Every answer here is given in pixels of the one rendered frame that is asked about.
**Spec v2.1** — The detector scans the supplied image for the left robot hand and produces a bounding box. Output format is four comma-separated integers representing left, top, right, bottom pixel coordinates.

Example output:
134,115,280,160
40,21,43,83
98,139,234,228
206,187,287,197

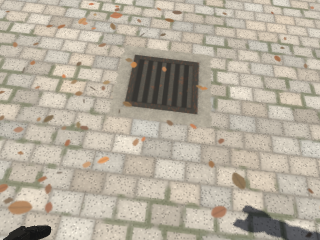
3,225,51,240

